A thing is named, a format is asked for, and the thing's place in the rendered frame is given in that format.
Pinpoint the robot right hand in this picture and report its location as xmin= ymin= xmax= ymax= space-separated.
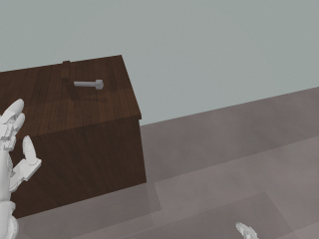
xmin=235 ymin=222 xmax=258 ymax=239

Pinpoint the tap lever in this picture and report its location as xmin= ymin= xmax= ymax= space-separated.
xmin=74 ymin=80 xmax=104 ymax=90

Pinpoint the counter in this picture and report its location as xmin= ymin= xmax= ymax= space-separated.
xmin=0 ymin=55 xmax=147 ymax=219

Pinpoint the left robot forearm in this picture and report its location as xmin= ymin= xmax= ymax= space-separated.
xmin=0 ymin=200 xmax=19 ymax=239

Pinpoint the robot left hand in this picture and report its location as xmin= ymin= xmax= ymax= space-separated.
xmin=0 ymin=99 xmax=42 ymax=202

